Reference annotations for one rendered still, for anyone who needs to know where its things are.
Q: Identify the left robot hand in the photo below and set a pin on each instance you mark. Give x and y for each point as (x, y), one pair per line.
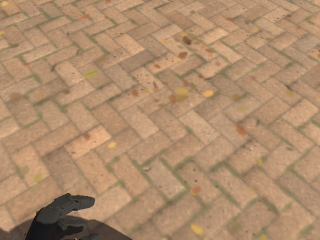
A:
(47, 224)

